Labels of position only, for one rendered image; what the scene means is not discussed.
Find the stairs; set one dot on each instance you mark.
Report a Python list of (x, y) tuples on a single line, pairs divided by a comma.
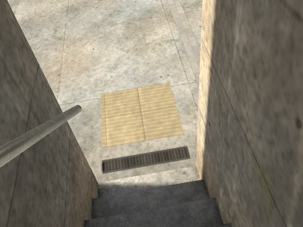
[(171, 198)]

